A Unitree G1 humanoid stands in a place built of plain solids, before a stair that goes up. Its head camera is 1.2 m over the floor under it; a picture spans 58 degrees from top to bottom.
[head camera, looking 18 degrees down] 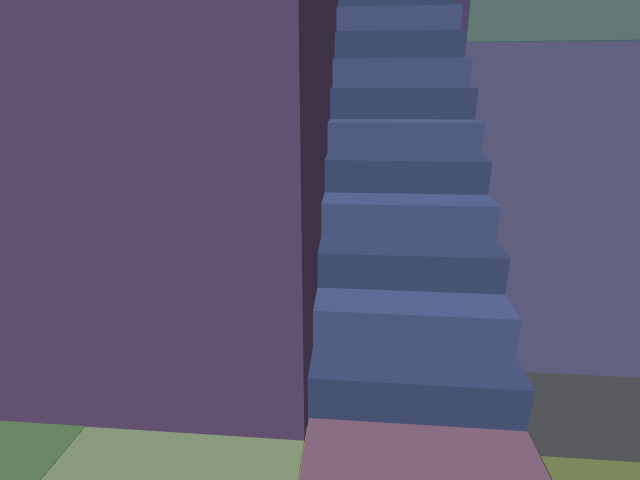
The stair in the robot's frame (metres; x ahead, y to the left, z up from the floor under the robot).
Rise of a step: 0.18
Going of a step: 0.21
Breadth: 0.94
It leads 5 degrees to the right of straight ahead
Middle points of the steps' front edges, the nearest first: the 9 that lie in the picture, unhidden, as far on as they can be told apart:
1.38 -0.32 0.18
1.59 -0.34 0.36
1.80 -0.36 0.54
2.01 -0.38 0.72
2.22 -0.39 0.90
2.43 -0.41 1.08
2.63 -0.43 1.26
2.84 -0.45 1.44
3.05 -0.47 1.62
